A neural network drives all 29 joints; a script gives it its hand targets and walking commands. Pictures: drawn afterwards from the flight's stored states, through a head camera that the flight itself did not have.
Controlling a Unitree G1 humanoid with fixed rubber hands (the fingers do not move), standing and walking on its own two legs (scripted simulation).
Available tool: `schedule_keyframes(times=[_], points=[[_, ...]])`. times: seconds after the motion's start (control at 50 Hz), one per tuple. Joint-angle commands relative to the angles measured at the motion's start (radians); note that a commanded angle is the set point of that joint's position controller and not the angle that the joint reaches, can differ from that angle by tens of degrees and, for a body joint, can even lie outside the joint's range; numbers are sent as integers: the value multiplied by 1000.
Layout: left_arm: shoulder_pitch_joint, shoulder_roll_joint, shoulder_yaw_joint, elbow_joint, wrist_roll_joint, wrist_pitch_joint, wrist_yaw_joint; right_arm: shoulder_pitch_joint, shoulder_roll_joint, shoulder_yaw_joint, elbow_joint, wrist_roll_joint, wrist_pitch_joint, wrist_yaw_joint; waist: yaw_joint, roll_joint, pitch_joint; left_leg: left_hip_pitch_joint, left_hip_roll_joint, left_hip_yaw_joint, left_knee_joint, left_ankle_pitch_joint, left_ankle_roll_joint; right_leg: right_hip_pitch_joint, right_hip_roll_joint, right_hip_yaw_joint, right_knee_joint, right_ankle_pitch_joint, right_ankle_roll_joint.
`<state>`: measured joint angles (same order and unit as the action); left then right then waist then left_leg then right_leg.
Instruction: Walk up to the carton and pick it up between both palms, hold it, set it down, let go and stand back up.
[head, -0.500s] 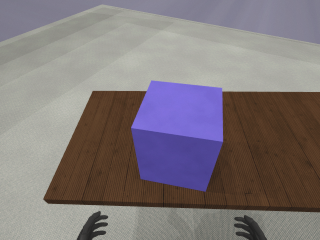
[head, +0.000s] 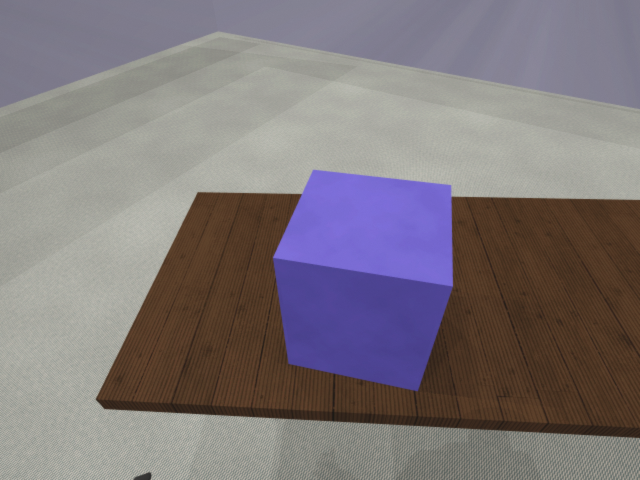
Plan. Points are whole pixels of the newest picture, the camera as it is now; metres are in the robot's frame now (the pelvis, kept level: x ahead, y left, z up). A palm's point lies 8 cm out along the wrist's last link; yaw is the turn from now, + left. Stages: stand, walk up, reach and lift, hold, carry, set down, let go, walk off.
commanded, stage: stand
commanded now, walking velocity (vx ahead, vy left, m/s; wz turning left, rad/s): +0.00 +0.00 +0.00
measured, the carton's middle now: (365, 279) +0.43 -0.03 +0.02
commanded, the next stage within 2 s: none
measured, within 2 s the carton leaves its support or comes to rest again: neither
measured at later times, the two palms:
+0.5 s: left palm out of the picture +0.03 +0.30 -0.10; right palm out of the picture +0.04 -0.27 -0.11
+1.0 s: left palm out of the picture +0.00 +0.30 -0.11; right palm out of the picture +0.03 -0.28 -0.11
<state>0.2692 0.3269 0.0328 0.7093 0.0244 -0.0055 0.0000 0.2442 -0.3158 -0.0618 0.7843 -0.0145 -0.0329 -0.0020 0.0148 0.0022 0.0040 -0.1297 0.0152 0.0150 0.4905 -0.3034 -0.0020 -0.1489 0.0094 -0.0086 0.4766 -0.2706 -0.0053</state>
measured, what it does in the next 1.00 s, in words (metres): stands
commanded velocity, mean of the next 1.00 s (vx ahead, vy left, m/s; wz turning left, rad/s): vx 0.00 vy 0.00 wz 0.00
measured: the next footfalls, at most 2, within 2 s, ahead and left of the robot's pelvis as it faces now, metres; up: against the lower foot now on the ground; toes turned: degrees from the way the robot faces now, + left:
none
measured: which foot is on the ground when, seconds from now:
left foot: down 0.00-1.00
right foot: down 0.00-1.00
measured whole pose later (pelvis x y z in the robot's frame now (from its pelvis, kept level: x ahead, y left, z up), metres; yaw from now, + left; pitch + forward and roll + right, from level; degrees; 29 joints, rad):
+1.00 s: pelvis -0.04 +0.01 +0.01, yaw +0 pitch -4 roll +0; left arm 0.24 0.35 -0.01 1.00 0.00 -0.02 0.01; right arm 0.19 -0.34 -0.01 1.02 0.01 -0.02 0.00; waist 0.02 0.01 0.04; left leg -0.12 -0.01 0.01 0.37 -0.18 0.01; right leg -0.15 -0.01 0.01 0.38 -0.16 0.01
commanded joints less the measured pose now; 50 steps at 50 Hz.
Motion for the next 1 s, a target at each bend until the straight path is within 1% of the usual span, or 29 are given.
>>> schedule_keyframes(times=[0.0,0.04,0.1,0.14,0.16,0.18,0.22,0.24,0.3,0.36,0.38,0.42,0.44,0.46,0.5,0.52,0.6,0.62,0.64,0.7,0.72,0.74,0.78,0.84,0.9,0.92,0.94,0.96,0.98], points=[[-63,166,42,-71,-3,-38,6,-27,-159,-33,-78,0,-21,1,-22,51,18,-22,88,-84,-95,246,35,-20,-124,120,-99,313,-27],[-50,180,46,-44,-9,-40,10,-63,-149,-20,-63,-1,-18,-3,-1,3,24,-33,101,-102,-122,236,36,-9,-124,119,-91,271,-30],[-50,199,42,-13,-9,-43,9,-57,-178,-19,-41,6,-22,3,3,28,12,-58,93,-96,-142,200,37,37,-113,100,-108,229,-20],[-48,192,35,15,-13,-41,4,-39,-201,-24,-19,4,-25,-3,-13,2,94,-63,96,-106,-158,149,36,-27,-120,114,-140,185,-18],[-41,197,31,19,-17,-45,6,-39,-215,-26,-7,10,-21,1,-1,-40,90,-76,102,-130,-181,125,37,-9,-117,101,-134,170,-14],[-41,201,33,37,-18,-41,7,-53,-216,-26,-10,9,-24,3,-1,-10,42,-77,100,-111,-182,119,39,24,-111,103,-132,170,-12],[-53,187,24,54,-12,-39,10,-27,-198,-14,28,13,-26,-3,-10,-9,71,-38,97,-122,-194,135,32,-19,-121,114,-153,144,-24],[-46,186,27,56,-21,-47,7,-46,-210,-15,28,6,-25,-2,9,6,69,-57,99,-135,-192,155,37,4,-123,121,-150,142,-26],[-13,217,23,98,-22,-55,12,-52,-183,-2,45,11,-23,3,3,-34,65,-45,101,-137,-196,112,28,2,-121,124,-160,140,-19],[-16,213,20,117,-23,-48,9,-55,-210,-2,68,14,-23,2,10,1,65,-55,90,-126,-212,100,24,-8,-115,116,-156,117,-13],[-31,202,14,111,-29,-51,15,-76,-193,-1,69,13,-23,4,13,40,56,-86,90,-129,-218,74,21,20,-122,120,-155,124,-12],[-32,226,16,138,-23,-46,13,-64,-197,-2,78,18,-24,2,-3,11,60,-59,97,-131,-218,56,19,2,-119,120,-166,111,-14],[-32,221,14,141,-17,-43,12,-59,-192,3,87,17,-20,0,3,-13,45,-52,95,-123,-227,52,17,-5,-117,116,-160,92,-14],[-23,212,11,146,-24,-47,10,-67,-207,3,87,18,-25,-2,9,47,67,-82,95,-131,-226,48,19,3,-116,123,-167,112,-18],[-41,202,7,147,-31,-46,10,-69,-208,2,100,18,-23,-2,4,0,95,-98,94,-123,-225,38,18,-9,-124,132,-167,95,-16],[-41,206,6,162,-24,-47,12,-57,-209,0,116,17,-19,-1,-2,7,68,-56,103,-128,-241,11,19,-31,-121,135,-174,54,-16],[-21,202,1,188,-24,-38,14,-80,-210,8,129,22,-18,-1,11,50,38,-78,97,-139,-248,12,17,10,-113,120,-157,106,-19],[-25,213,0,185,-24,-41,16,-85,-215,3,127,19,-19,0,9,-5,51,-68,101,-135,-246,13,17,7,-117,124,-169,93,-16],[2,212,2,209,-21,-44,15,-56,-195,10,140,25,-18,1,5,21,34,-59,90,-127,-229,7,13,1,-114,131,-174,77,-16],[-28,203,-2,200,-25,-42,14,-81,-208,7,139,25,-13,1,5,-34,81,-70,93,-125,-230,20,13,-35,-117,123,-188,60,-13],[-36,208,-1,204,-24,-44,15,-76,-209,7,147,18,-10,-3,1,10,67,-66,92,-127,-227,27,13,-17,-122,131,-189,75,-12],[-38,215,0,200,-28,-44,16,-76,-196,9,146,25,-9,-5,5,-30,63,-74,92,-134,-235,36,18,-29,-121,129,-188,55,-16],[-35,217,2,211,-28,-47,15,-89,-197,11,148,21,-10,-5,-2,23,70,-67,92,-123,-227,34,18,-29,-127,140,-191,64,-22],[-35,232,7,219,-25,-42,16,-67,-227,3,168,21,-9,0,-8,-8,31,-43,98,-138,-216,39,21,-18,-123,140,-197,40,-20],[-34,197,-8,231,-30,-43,16,-73,-218,8,177,25,-7,-6,3,17,59,-66,100,-133,-236,35,17,-6,-119,134,-188,81,-17],[-34,217,-4,234,-31,-35,17,-57,-235,6,179,28,-6,-5,-12,34,70,-69,98,-136,-239,15,16,-24,-117,137,-195,69,-15],[-52,230,4,229,-24,-35,20,-98,-213,11,170,21,-9,-5,-3,-22,57,-54,97,-129,-227,26,16,-31,-117,129,-192,64,-17],[-63,215,-1,227,-26,-32,17,-71,-221,12,175,28,-4,-11,-16,-23,72,-73,102,-133,-218,16,22,-38,-125,137,-208,42,-13],[-52,218,0,234,-27,-37,19,-92,-204,13,176,20,0,-6,-1,1,81,-66,99,-119,-223,13,14,-48,-123,147,-208,27,-15]])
